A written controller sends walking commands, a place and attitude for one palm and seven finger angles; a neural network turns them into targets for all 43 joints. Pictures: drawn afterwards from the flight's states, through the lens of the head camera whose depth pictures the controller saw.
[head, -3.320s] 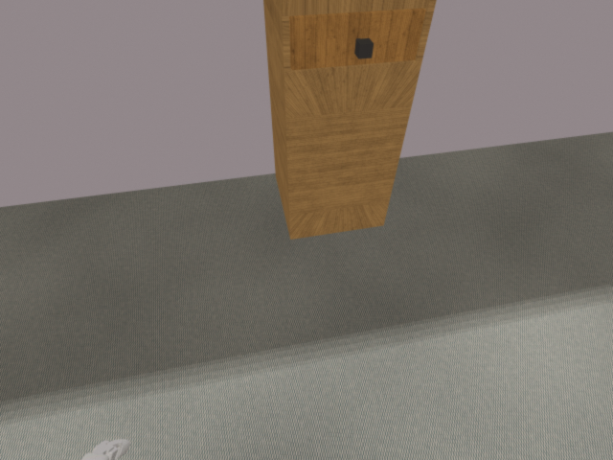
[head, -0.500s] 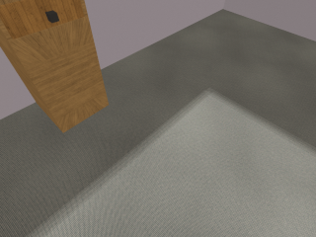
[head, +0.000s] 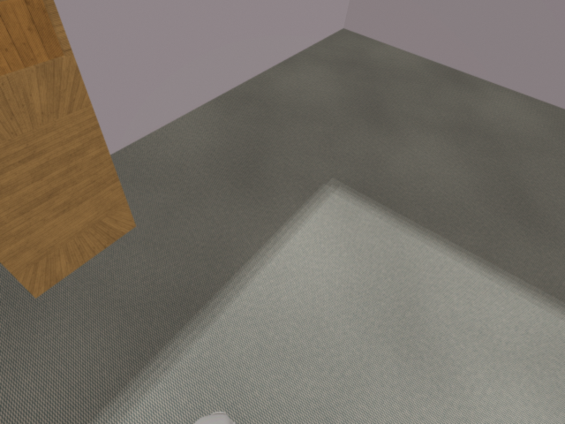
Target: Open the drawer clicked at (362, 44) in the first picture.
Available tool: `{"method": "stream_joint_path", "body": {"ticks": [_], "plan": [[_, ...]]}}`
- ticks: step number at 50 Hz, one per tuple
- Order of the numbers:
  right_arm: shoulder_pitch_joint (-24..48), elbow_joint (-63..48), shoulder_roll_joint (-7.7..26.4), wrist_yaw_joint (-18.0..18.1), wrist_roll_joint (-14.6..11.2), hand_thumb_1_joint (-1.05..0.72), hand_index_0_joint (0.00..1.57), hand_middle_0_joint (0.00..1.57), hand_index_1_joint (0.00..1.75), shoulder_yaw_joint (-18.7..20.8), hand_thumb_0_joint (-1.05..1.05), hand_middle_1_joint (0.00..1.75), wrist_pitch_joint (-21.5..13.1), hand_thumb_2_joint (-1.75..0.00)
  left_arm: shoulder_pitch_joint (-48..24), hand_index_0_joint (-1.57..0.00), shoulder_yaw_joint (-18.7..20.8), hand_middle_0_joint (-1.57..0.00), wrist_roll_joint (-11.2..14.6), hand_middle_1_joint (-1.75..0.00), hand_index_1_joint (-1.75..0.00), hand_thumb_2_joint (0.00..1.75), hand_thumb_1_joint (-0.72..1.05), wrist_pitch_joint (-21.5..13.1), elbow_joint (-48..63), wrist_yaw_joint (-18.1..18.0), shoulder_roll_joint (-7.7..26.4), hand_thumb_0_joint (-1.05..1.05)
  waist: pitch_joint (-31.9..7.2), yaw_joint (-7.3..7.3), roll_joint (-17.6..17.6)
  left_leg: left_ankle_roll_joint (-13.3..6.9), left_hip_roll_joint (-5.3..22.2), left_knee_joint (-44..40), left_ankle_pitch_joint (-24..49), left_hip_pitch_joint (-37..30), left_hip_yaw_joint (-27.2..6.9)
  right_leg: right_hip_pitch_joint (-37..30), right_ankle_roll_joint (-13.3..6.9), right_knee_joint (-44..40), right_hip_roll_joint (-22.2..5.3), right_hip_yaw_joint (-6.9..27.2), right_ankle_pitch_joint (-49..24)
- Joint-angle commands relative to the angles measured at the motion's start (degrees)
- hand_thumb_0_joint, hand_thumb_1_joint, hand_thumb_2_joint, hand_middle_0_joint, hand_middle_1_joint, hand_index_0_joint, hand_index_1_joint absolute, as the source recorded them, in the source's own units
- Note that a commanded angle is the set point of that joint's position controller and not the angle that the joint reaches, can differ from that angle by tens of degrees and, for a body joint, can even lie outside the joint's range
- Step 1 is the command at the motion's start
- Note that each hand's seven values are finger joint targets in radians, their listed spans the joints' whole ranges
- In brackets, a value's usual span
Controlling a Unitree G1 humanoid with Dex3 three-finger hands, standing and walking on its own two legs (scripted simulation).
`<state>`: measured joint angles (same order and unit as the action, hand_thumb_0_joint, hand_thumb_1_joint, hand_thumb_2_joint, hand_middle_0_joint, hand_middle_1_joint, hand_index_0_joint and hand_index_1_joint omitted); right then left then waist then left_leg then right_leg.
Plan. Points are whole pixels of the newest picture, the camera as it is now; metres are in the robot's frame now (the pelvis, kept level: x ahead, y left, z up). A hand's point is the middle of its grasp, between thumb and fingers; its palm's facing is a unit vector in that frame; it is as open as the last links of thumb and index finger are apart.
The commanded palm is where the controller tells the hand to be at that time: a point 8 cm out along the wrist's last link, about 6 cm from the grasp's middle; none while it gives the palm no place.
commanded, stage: walk to a spot facing it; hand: left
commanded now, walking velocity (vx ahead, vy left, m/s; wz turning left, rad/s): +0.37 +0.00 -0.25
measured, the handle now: out of the picture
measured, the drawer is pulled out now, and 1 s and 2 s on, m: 0.00 0.00 0.00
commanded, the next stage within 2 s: turn to face it in 0.88 s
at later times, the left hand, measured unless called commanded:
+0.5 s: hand (190, 330) +0.30 +0.18 -0.16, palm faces -0.17 -0.98 -0.13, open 7.3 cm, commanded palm none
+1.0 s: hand (241, 246) +0.50 +0.12 -0.16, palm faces -0.20 -0.97 -0.17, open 7.3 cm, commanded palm none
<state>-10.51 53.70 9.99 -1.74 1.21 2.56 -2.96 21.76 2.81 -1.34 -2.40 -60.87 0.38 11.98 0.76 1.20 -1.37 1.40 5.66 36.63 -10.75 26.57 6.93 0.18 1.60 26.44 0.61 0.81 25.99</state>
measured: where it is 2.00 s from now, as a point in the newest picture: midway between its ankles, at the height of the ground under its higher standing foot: (300, 332)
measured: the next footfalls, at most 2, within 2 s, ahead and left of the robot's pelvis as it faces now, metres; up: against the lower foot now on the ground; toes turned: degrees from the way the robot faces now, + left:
right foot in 0.64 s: +0.40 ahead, -0.13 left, +0.00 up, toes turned -22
left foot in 1.08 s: +0.66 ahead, +0.04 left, +0.00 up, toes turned -5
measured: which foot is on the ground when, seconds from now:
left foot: down 0.00-0.64, up 0.66-1.00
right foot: down 0.00-0.00, up 0.02-0.62, down 0.64-1.00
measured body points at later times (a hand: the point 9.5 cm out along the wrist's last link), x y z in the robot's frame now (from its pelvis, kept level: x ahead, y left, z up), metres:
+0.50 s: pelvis +0.21 +0.02 +0.02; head +0.23 +0.04 +0.47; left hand +0.30 +0.23 -0.15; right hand +0.07 -0.15 -0.13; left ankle +0.10 +0.09 -0.72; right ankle +0.29 -0.13 -0.67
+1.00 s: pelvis +0.45 -0.05 +0.02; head +0.47 -0.05 +0.47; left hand +0.51 +0.17 -0.14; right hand +0.47 -0.31 -0.12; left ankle +0.60 +0.07 -0.69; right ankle +0.36 -0.11 -0.72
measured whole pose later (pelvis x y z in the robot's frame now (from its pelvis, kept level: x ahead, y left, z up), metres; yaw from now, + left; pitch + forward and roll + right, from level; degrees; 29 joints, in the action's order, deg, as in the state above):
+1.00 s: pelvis +0.45 -0.05 +0.02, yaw -15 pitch +0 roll -1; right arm -9.6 57.3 11.0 -0.4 1.2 3.7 -2.5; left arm 18.4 2.5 -1.2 -4.3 -62.5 -0.1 8.7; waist 1.0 0.7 0.8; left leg 2.3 9.6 41.9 -10.3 30.4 5.9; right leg 4.6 -2.4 23.7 1.8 -7.1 19.5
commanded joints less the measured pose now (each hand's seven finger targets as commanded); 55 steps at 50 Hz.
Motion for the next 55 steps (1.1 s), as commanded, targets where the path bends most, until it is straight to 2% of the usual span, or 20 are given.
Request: {"method": "stream_joint_path", "body": {"ticks": [1,2,4,7,9,18,25,29,30,31,32,33,36,39,42,49,52,53,54,55], "plan": [[-24.6,4.0,18.3,2.0,1.0,-0.9,0.2,0.2,0.3,3.9,0.0,0.3,-1.2,-0.9,2.0,-0.2,1.1,-0.2,1.0,-0.3,-0.3,0.9,0.9,-0.9,5.0,-0.1,2.7,0.0,-10.5,-8.13,26.7,-5.9,21.6,-22.5,-10.6,-36.7,-34.1,31.8,-3.5,41.7,3.6,-1.9,7.2],[-20.2,4.1,15.4,2.6,0.7,-0.9,0.2,0.2,0.3,3.3,0.0,0.3,-0.8,-0.9,0.3,-0.2,1.4,-0.2,0.5,-0.3,-0.3,0.9,0.9,-0.5,4.4,-0.6,4.5,0.0,-7.7,-7.22,22.4,-4.1,21.6,-26.0,-16.3,-31.3,-35.2,33.7,-4.2,48.8,0.1,3.0,3.7],[-10.7,1.8,8.6,2.8,0.2,-0.9,0.2,0.2,0.3,1.6,0.0,0.3,-1.4,-0.9,-3.8,-0.2,1.7,-0.2,0.3,-0.3,-0.3,0.9,0.9,-0.3,3.5,0.5,4.1,0.0,2.3,-3.75,7.7,-4.0,18.2,-26.5,-13.6,-19.3,-23.9,35.6,-3.6,49.7,-5.8,2.5,-8.3],[-10.2,3.6,4.8,3.1,0.1,-0.9,0.2,0.2,0.3,0.7,0.0,0.3,-2.7,-0.9,-0.3,-0.2,1.7,-0.2,-0.4,-0.3,-0.3,0.9,0.9,1.4,1.7,0.8,0.4,0.0,3.6,-0.52,6.8,-0.4,12.4,-26.6,-1.7,-13.4,-9.2,30.9,-2.3,46.4,-5.9,1.6,-14.0],[-10.9,4.4,3.0,3.3,-0.2,-0.9,0.2,0.2,0.3,1.0,0.0,0.3,-3.0,-0.9,1.1,-0.2,2.1,-0.2,-0.5,-0.3,-0.3,0.9,0.9,2.2,1.1,0.6,-0.4,0.0,2.3,0.32,6.0,-0.7,11.3,-26.5,2.1,-14.8,-5.1,31.8,-1.8,45.1,-6.0,0.9,-16.7],[-18.9,8.6,3.0,3.9,-0.2,-0.9,0.2,0.2,0.3,0.5,0.0,0.3,-3.0,-0.9,-9.5,-0.2,2.2,-0.2,-0.7,-0.3,-0.3,0.9,0.9,3.0,4.6,1.2,-0.8,0.0,7.1,-2.21,7.1,-3.5,12.3,-26.7,12.9,-25.2,0.2,44.4,-0.3,34.5,-7.7,-2.7,-20.1],[-25.2,12.1,3.0,4.0,0.7,-0.9,0.2,0.2,0.3,0.4,0.0,0.3,-2.3,-0.9,-20.0,-0.2,1.0,-0.2,-0.4,-0.3,-0.3,0.9,0.9,1.7,7.5,1.6,-2.4,0.0,9.4,-5.39,7.0,-7.0,13.6,-23.4,27.0,-32.4,4.4,41.0,-3.1,16.3,-5.5,-9.3,-14.8],[-21.6,11.7,6.1,3.8,0.2,-0.9,0.2,0.2,0.3,1.1,0.0,0.3,-1.9,-0.9,-7.4,-0.2,1.5,-0.2,-0.6,-0.3,-0.3,0.9,0.9,0.4,4.3,0.9,-0.5,0.0,0.6,0.94,8.5,-5.7,13.2,-5.9,55.3,-33.1,8.8,21.9,-6.9,9.2,1.2,-13.9,-11.2],[-19.6,11.0,6.6,3.6,-0.1,-0.9,0.2,0.2,0.3,1.2,0.0,0.3,-1.9,-0.9,-0.1,-0.2,2.1,-0.2,-0.9,-0.3,-0.3,0.9,0.9,-0.1,1.9,0.7,1.1,0.0,-3.1,4.71,7.8,-4.1,11.3,4.1,51.7,-27.8,10.7,10.4,-7.7,5.5,1.8,-14.1,-15.9],[-19.0,10.0,5.4,2.9,-0.9,-0.9,0.2,0.2,0.3,1.0,0.0,0.3,-1.9,-0.9,7.7,-0.2,3.4,-0.2,-1.1,-0.3,-0.3,0.9,0.9,-0.9,-0.3,0.2,5.8,0.0,-8.9,8.02,1.3,-2.3,9.0,19.2,34.6,-14.0,11.0,-6.3,-10.9,4.2,-6.4,-3.9,-18.7],[-19.9,8.1,1.5,2.8,-1.5,-0.9,0.2,0.2,0.3,0.5,0.0,0.3,-2.3,-0.9,12.6,-0.2,4.6,-0.2,-0.4,-0.3,-0.3,0.9,0.9,-1.2,-1.3,-0.5,11.0,0.0,-15.3,7.75,-11.1,0.7,-1.7,38.1,-16.8,3.8,8.1,-19.5,-18.9,-0.9,-22.9,25.3,-26.7],[-15.6,6.5,2.4,2.8,-1.5,-0.9,0.2,0.2,0.3,0.7,0.0,0.3,-2.0,-0.9,10.4,-0.2,4.9,-0.2,1.0,-0.3,-0.3,0.9,0.9,-0.9,-1.0,-1.0,13.0,0.0,-13.9,6.8,-7.0,-0.8,-1.9,46.9,-21.5,9.3,-0.8,-17.4,-21.9,-7.6,-25.8,31.1,-25.9],[-10.3,6.0,0.2,2.4,-0.3,-0.9,0.2,0.2,0.3,0.9,0.0,0.3,-0.8,-0.9,-2.0,-0.2,2.5,-0.2,0.8,-0.3,-0.3,0.9,0.9,-1.2,1.6,-1.5,5.0,0.0,2.7,0.94,2.5,-1.0,5.3,42.2,-8.3,8.5,-5.7,9.2,-14.9,-12.8,-20.6,15.5,-14.7],[-15.0,7.3,-2.5,2.2,0.3,-0.9,0.2,0.2,0.3,0.8,0.0,0.3,1.0,-0.9,-4.0,-0.2,1.2,-0.2,-0.3,-0.3,-0.3,0.9,0.9,-2.5,1.3,-1.7,1.3,0.0,5.4,-3.48,0.9,0.0,5.5,32.6,-6.5,2.0,-4.4,20.2,-11.9,-14.9,-16.1,5.2,-19.6],[-12.4,5.5,-1.9,1.5,0.1,-0.9,0.2,0.2,0.3,0.6,0.0,0.3,1.7,-0.9,-4.9,-0.2,0.9,-0.2,0.0,-0.3,-0.3,0.9,0.9,-2.7,1.8,-1.2,2.4,0.0,5.4,-4.03,-4.0,1.4,5.3,22.1,-2.4,1.8,-2.7,20.8,-11.5,-15.5,-13.3,0.8,-21.1],[1.4,1.2,0.6,0.5,0.1,-0.9,0.2,0.2,0.3,0.3,0.0,0.3,-0.3,-0.9,1.2,-0.2,1.2,-0.2,0.0,-0.3,-0.3,0.9,0.9,-2.5,-0.6,-1.1,4.7,0.0,4.4,0.62,-4.3,0.8,1.6,1.7,0.9,1.3,1.2,7.0,-10.1,-9.1,-13.3,1.3,-35.1],[-5.6,3.9,3.1,1.2,0.4,-0.9,0.2,0.2,0.3,0.6,0.0,0.3,-0.7,-0.9,1.1,-0.2,1.2,-0.2,0.4,-0.3,-0.3,0.9,0.9,-2.2,-1.1,-1.6,5.3,0.0,-1.3,-3.04,-1.1,-0.7,-2.3,-7.5,6.2,-10.5,3.0,2.1,-6.5,4.2,-11.5,-4.3,-49.8],[-12.2,5.8,6.1,1.7,0.6,-0.9,0.2,0.2,0.3,1.2,0.0,0.3,-1.0,-0.9,1.4,-0.2,1.1,-0.2,0.7,-0.3,-0.3,0.9,0.9,-2.0,-0.7,-1.8,4.5,0.0,-6.2,-5.38,2.9,-2.4,0.7,-8.7,20.9,-22.6,-0.8,7.3,-3.7,14.2,-9.4,-6.9,-44.5],[-18.2,6.6,11.7,2.2,0.8,-0.9,0.2,0.2,0.3,2.3,0.0,0.3,-1.1,-0.9,3.5,-0.2,0.4,-0.2,1.3,-0.3,-0.3,0.9,0.9,-1.9,-0.2,-1.8,1.8,0.0,-13.2,-6.6,14.3,-8.3,12.7,-5.8,42.2,-37.2,-14.9,20.3,-0.7,27.9,-3.5,-9.8,-21.8],[-20.3,7.5,13.4,2.5,0.0,-0.9,0.2,0.2,0.3,2.3,0.0,0.3,-0.4,-0.9,3.3,-0.2,-0.3,-0.2,1.5,-0.3,-0.3,0.9,0.9,-2.0,0.9,-1.9,0.8,0.0,-15.3,-6.43,18.8,-15.2,21.4,-9.3,59.6,-39.2,-23.7,25.7,0.0,41.9,-0.5,-7.1,10.8]]}}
